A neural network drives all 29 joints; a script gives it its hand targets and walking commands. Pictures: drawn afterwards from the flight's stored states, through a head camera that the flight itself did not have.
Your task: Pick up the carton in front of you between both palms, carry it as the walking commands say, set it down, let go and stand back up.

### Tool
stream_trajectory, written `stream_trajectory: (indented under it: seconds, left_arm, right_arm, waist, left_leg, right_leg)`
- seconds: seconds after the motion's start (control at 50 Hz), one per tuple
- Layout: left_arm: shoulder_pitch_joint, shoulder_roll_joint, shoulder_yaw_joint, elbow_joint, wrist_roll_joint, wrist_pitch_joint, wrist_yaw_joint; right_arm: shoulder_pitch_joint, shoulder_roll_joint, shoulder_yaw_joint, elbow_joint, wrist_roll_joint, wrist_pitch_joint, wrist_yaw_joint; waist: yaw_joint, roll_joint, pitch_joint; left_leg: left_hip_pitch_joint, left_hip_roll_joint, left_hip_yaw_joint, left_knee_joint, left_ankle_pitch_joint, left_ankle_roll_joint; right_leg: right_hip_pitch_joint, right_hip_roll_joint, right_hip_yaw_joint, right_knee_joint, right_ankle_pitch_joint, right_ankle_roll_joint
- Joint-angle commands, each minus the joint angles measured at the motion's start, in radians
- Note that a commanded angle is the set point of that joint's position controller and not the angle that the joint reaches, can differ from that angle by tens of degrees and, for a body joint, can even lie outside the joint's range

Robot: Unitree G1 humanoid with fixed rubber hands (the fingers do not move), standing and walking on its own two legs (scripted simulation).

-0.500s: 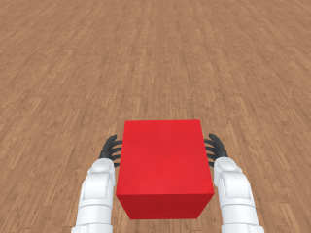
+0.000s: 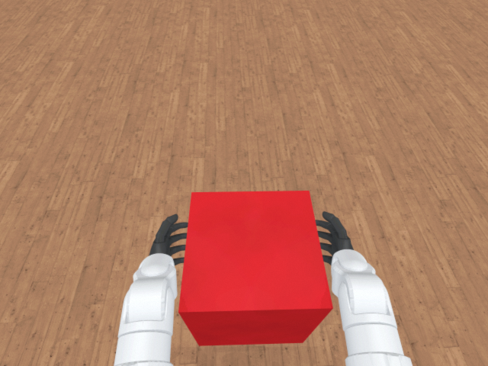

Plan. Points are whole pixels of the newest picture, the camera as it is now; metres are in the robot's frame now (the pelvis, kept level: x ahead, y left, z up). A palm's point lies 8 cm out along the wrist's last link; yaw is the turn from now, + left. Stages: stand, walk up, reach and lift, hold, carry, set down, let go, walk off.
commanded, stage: carry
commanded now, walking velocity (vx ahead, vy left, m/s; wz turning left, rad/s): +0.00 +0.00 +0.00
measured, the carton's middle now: (250, 272) +0.28 +0.00 -0.08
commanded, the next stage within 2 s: none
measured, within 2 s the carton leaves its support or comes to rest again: neither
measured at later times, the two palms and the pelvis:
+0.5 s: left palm (173, 188) +0.40 +0.15 +0.03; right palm (333, 186) +0.41 -0.15 +0.03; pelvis +0.12 -0.01 -0.01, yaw +2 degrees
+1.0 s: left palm (169, 197) +0.38 +0.15 +0.03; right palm (334, 195) +0.39 -0.15 +0.03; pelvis +0.10 -0.01 -0.01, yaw +2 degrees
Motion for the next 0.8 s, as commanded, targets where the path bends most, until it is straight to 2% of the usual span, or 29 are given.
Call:
stream_trajectory:
  seconds: [0.0, 0.06, 0.1, 0.12, 0.14, 0.16, 0.18, 0.2, 0.24, 0.3, 0.38, 0.5, 0.64, 0.78]
  left_arm:
    - [-0.401, -0.93, -0.645, -0.095, -0.262, -0.091, -0.223]
    - [-0.387, -0.913, -0.668, -0.135, -0.278, -0.101, -0.215]
    - [-0.396, -0.896, -0.675, -0.176, -0.288, -0.086, -0.21]
    - [-0.408, -0.883, -0.67, -0.188, -0.29, -0.071, -0.209]
    - [-0.407, -0.865, -0.656, -0.18, -0.285, -0.051, -0.209]
    - [-0.404, -0.842, -0.636, -0.173, -0.273, -0.037, -0.207]
    - [-0.399, -0.824, -0.608, -0.149, -0.259, -0.026, -0.208]
    - [-0.379, -0.807, -0.574, -0.112, -0.241, -0.016, -0.208]
    - [-0.339, -0.798, -0.516, -0.04, -0.21, 0.0, -0.211]
    - [-0.338, -0.806, -0.475, 0.012, -0.193, 0.006, -0.218]
    - [-0.399, -0.854, -0.489, 0.01, -0.208, 0.001, -0.228]
    - [-0.448, -0.902, -0.552, -0.051, -0.245, -0.011, -0.234]
    - [-0.437, -0.884, -0.563, -0.076, -0.246, -0.007, -0.228]
    - [-0.438, -0.869, -0.543, -0.054, -0.235, -0.003, -0.227]
  right_arm:
    - [-0.366, 0.926, 0.582, -0.102, 0.26, -0.081, 0.231]
    - [-0.362, 0.909, 0.626, -0.142, 0.267, -0.089, 0.225]
    - [-0.372, 0.888, 0.64, -0.178, 0.27, -0.073, 0.218]
    - [-0.377, 0.875, 0.64, -0.196, 0.27, -0.06, 0.213]
    - [-0.367, 0.856, 0.63, -0.199, 0.262, -0.043, 0.207]
    - [-0.361, 0.836, 0.63, -0.206, 0.253, -0.024, 0.205]
    - [-0.378, 0.813, 0.617, -0.2, 0.245, -0.009, 0.202]
    - [-0.391, 0.793, 0.603, -0.183, 0.236, 0.003, 0.2]
    - [-0.383, 0.779, 0.568, -0.134, 0.221, 0.02, 0.199]
    - [-0.374, 0.799, 0.522, -0.071, 0.206, 0.033, 0.204]
    - [-0.403, 0.851, 0.51, -0.039, 0.209, 0.031, 0.218]
    - [-0.426, 0.893, 0.55, -0.082, 0.236, 0.017, 0.223]
    - [-0.424, 0.871, 0.564, -0.113, 0.238, 0.017, 0.217]
    - [-0.432, 0.861, 0.551, -0.094, 0.229, 0.021, 0.217]
  waist:
    - [-0.005, 0.163, -0.426]
    - [-0.01, 0.185, -0.446]
    - [-0.001, 0.157, -0.426]
    - [-0.001, 0.134, -0.411]
    - [-0.003, 0.09, -0.402]
    - [-0.012, 0.012, -0.39]
    - [-0.009, -0.038, -0.363]
    - [-0.009, -0.057, -0.342]
    - [-0.008, -0.036, -0.347]
    - [-0.006, -0.008, -0.364]
    - [-0.004, 0.019, -0.359]
    - [-0.003, 0.04, -0.39]
    - [-0.003, 0.036, -0.386]
    - [-0.003, 0.034, -0.35]
  left_leg:
    - [0.413, 0.244, -0.189, -0.089, 0.536, 0.068]
    - [0.386, 0.232, -0.136, -0.054, 0.469, 0.064]
    - [0.305, 0.197, -0.1, -0.026, 0.269, 0.022]
    - [0.254, 0.174, -0.094, -0.01, 0.16, -0.007]
    - [0.188, 0.153, -0.083, 0.025, 0.077, -0.03]
    - [0.188, 0.112, -0.099, 0.023, 0.008, -0.053]
    - [0.216, 0.111, -0.112, 0.024, 0.026, -0.062]
    - [0.227, 0.122, -0.112, 0.039, 0.089, -0.066]
    - [0.226, 0.119, -0.107, 0.091, 0.237, -0.073]
    - [0.222, 0.108, -0.106, 0.118, 0.319, -0.082]
    - [0.229, 0.105, -0.11, 0.124, 0.349, -0.081]
    - [0.257, 0.109, -0.116, 0.139, 0.394, -0.071]
    - [0.253, 0.114, -0.122, 0.124, 0.336, -0.064]
    - [0.23, 0.118, -0.13, 0.09, 0.251, -0.058]
  right_leg:
    - [-0.009, -0.004, 0.02, -0.202, 0.05, -0.004]
    - [0.066, 0.004, -0.032, -0.333, 0.199, -0.006]
    - [0.177, -0.016, -0.055, -0.495, 0.431, -0.006]
    - [0.24, -0.05, -0.043, -0.53, 0.487, -0.005]
    - [0.303, -0.115, 0.008, -0.524, 0.576, -0.009]
    - [0.265, -0.165, 0.055, -0.471, 0.669, -0.035]
    - [0.222, -0.161, 0.049, -0.456, 0.688, -0.048]
    - [0.208, -0.15, 0.034, -0.449, 0.723, -0.045]
    - [0.233, -0.138, 0.019, -0.416, 0.847, -0.041]
    - [0.252, -0.129, 0.011, -0.373, 0.948, -0.047]
    - [0.235, -0.122, 0.009, -0.355, 0.93, -0.047]
    - [0.224, -0.111, 0.004, -0.331, 0.851, -0.044]
    - [0.222, -0.11, 0.004, -0.342, 0.763, -0.042]
    - [0.211, -0.111, 0.008, -0.375, 0.676, -0.042]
